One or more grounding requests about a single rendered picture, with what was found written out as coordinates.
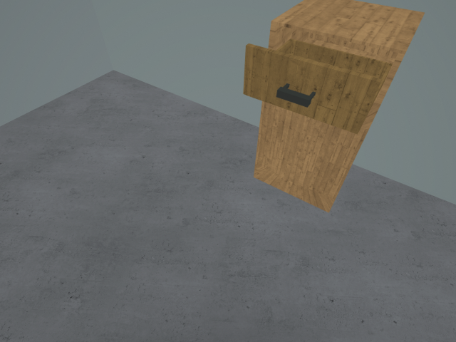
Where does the cabinet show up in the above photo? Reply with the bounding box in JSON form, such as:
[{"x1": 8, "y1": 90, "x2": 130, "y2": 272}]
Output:
[{"x1": 254, "y1": 0, "x2": 425, "y2": 213}]

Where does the drawer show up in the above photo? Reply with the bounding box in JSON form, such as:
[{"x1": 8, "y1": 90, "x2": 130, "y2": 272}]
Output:
[{"x1": 243, "y1": 39, "x2": 392, "y2": 134}]

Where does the handle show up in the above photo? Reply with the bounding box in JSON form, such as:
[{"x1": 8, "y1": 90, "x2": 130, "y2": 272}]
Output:
[{"x1": 276, "y1": 83, "x2": 316, "y2": 107}]

